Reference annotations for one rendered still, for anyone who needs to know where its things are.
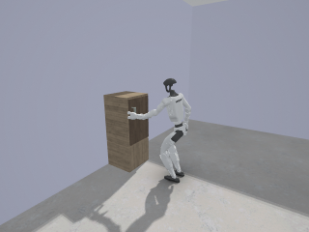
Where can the right robot upper arm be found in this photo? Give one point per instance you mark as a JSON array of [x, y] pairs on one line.
[[185, 104]]

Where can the humanoid robot head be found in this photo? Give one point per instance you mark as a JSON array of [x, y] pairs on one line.
[[170, 82]]

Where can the left robot upper arm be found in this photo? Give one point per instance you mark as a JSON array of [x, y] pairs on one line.
[[165, 102]]

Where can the robot right forearm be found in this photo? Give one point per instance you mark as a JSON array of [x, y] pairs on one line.
[[186, 117]]

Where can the cupboard door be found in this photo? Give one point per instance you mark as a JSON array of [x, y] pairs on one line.
[[138, 128]]

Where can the robot right foot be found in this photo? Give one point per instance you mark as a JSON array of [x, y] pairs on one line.
[[180, 173]]

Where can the robot left hand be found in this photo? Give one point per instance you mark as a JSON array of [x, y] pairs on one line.
[[132, 115]]

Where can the robot left forearm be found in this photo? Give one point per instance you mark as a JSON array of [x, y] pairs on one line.
[[145, 116]]

